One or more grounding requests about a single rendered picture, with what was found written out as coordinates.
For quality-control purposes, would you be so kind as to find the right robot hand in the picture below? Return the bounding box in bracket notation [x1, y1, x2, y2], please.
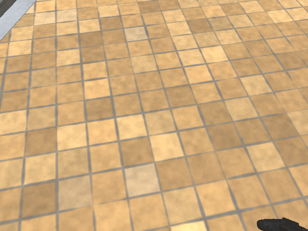
[257, 218, 308, 231]

